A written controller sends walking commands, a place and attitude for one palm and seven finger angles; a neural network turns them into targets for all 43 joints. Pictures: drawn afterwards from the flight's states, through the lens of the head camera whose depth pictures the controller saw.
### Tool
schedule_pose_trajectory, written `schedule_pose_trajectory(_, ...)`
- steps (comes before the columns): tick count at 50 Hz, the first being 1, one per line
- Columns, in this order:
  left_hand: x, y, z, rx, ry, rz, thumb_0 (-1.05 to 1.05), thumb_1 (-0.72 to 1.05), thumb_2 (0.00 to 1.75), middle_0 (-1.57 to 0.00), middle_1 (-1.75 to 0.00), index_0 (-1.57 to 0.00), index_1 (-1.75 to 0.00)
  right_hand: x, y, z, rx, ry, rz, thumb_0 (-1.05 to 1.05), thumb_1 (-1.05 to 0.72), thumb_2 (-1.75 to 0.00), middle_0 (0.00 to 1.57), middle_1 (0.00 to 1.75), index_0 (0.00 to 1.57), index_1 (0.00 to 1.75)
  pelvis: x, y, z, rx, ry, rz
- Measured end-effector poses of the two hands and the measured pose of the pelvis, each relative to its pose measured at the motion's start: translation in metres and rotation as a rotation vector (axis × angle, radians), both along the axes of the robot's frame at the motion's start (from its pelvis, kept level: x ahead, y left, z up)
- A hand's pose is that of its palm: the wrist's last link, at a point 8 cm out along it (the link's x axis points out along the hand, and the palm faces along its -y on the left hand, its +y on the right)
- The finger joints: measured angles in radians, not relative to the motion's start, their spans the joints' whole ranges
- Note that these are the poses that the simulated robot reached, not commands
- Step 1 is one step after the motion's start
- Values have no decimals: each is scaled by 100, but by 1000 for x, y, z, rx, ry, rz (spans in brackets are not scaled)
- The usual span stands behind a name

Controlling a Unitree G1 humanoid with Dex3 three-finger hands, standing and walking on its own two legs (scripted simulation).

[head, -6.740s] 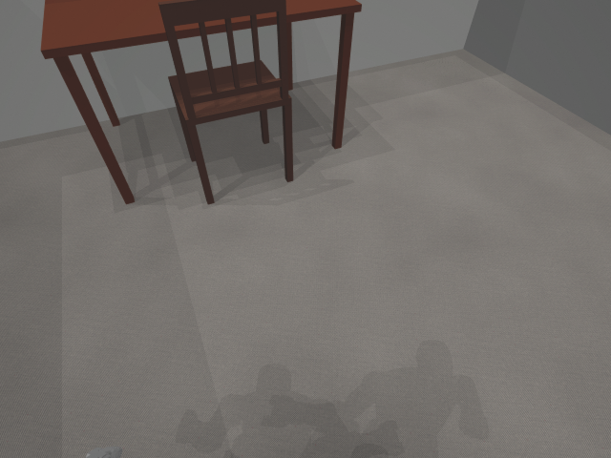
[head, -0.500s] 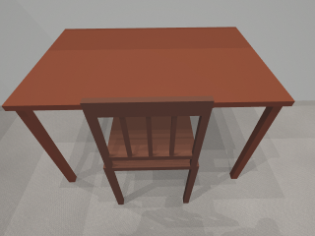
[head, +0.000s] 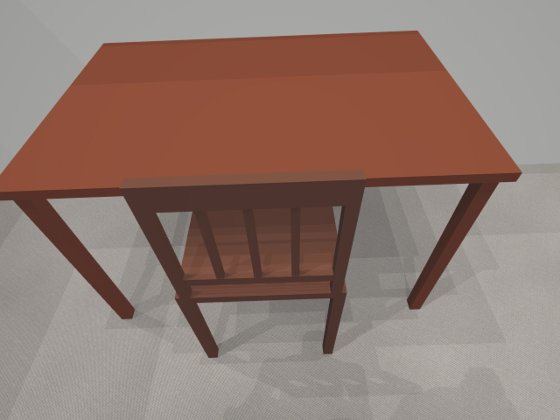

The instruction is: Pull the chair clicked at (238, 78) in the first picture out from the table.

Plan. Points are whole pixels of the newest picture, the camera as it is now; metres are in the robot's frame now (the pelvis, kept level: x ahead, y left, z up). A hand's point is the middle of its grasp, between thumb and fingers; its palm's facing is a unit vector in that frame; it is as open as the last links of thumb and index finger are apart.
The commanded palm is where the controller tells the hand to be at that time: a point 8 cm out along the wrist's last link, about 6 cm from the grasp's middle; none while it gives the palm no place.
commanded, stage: look again from close up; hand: left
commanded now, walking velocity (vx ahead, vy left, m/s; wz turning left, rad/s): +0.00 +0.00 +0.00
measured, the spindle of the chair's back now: (253, 243) +0.47 +0.09 -0.11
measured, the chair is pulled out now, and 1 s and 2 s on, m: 0.00 0.00 0.00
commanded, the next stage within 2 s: none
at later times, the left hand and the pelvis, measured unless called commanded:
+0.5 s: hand out of the picture +0.00 +0.15 -0.17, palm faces +0.03 -0.98 -0.21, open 7.3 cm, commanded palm none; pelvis +0.01 -0.02 +0.00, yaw +1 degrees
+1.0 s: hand out of the picture -0.01 +0.14 -0.17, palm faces +0.04 -0.98 -0.20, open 7.4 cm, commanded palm none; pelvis +0.01 -0.02 +0.00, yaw +1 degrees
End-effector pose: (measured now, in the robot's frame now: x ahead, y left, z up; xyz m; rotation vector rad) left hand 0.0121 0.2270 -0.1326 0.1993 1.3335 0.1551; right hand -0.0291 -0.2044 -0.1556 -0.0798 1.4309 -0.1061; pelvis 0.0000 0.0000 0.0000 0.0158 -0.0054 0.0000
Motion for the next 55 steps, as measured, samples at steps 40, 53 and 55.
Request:
schedule_pose_trajectory(40,-27,-37,-4,-34,56,53,1,91,90,-20,-30,-20,-30,16,-27,5,-17,-3,27,1,-90,-90,19,30,20,30,5,-24,3,-2,-7,16)
schedule_pose_trajectory(53,-27,-33,-5,-38,59,52,1,91,90,-20,-30,-20,-30,9,-21,6,-18,11,18,1,-90,-90,20,30,20,30,5,-19,3,-3,-3,14)
schedule_pose_trajectory(55,-27,-32,-5,-39,59,52,1,91,90,-20,-30,-20,-30,9,-20,6,-19,10,17,1,-90,-90,20,30,20,30,5,-19,3,-3,-3,14)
